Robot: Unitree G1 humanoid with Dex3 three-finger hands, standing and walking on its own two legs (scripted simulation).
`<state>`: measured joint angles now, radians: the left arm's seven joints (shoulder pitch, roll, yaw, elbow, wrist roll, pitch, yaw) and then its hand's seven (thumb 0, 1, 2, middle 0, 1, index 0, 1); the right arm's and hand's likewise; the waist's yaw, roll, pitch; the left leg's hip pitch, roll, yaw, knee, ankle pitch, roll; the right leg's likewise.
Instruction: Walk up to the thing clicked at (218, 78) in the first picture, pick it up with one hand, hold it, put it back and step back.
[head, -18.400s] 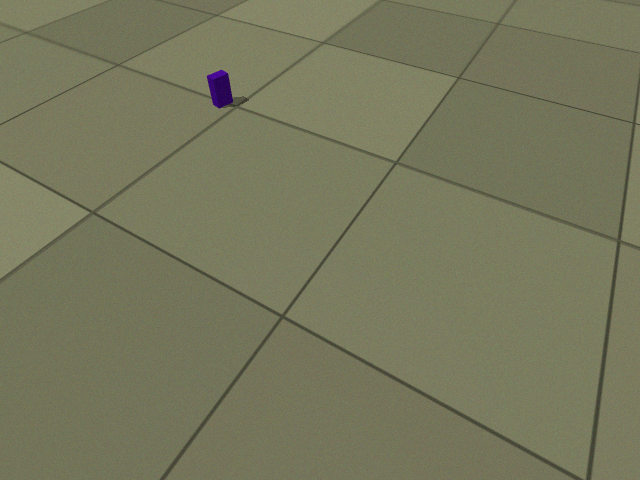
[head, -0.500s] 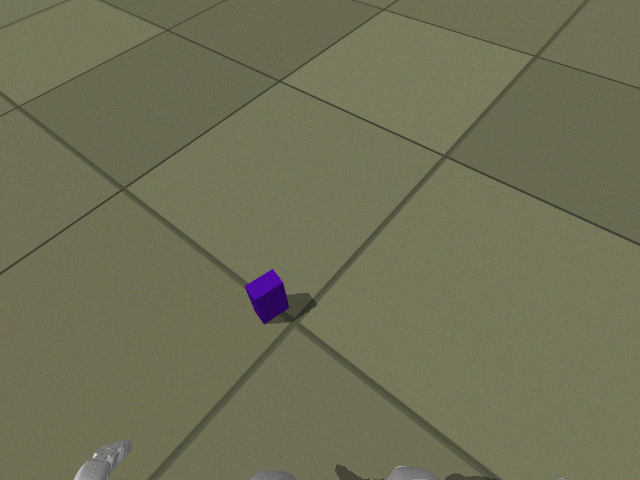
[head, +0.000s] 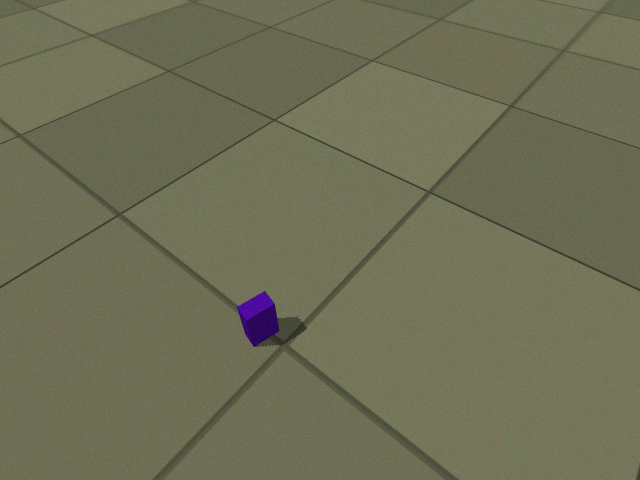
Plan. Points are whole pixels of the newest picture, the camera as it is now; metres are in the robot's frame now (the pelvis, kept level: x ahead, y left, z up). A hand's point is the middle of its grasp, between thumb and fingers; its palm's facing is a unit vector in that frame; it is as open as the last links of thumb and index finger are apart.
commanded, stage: walk up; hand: left
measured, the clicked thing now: (259, 319) +0.72 +0.24 -0.68
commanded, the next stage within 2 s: stand in 0.56 s
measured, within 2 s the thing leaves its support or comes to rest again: neither
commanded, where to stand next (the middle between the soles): +0.36 -0.04 m, yaw +1 degrees
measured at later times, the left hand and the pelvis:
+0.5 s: hand out of the picture +0.14 +0.25 -0.14, palm faces +0.00 -0.94 -0.35, open 7.4 cm; pelvis +0.03 -0.01 +0.01, yaw -1 degrees
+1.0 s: hand out of the picture +0.09 +0.24 -0.14, palm faces -0.03 -0.94 -0.34, open 7.4 cm; pelvis +0.00 -0.01 +0.02, yaw -1 degrees
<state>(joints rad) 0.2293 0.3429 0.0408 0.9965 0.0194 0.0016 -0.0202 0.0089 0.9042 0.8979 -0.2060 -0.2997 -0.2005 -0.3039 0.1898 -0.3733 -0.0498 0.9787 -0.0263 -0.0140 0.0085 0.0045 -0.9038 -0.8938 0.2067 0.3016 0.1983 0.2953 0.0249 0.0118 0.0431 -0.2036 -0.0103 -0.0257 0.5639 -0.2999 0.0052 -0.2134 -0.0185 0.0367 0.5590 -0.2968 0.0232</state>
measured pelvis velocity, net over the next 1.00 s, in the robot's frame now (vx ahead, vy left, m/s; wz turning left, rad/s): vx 0.00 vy -0.01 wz -0.01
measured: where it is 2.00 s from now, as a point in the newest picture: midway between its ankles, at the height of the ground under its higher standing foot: outside the picture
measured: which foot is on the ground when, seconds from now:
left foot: down 0.00-1.00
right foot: down 0.00-1.00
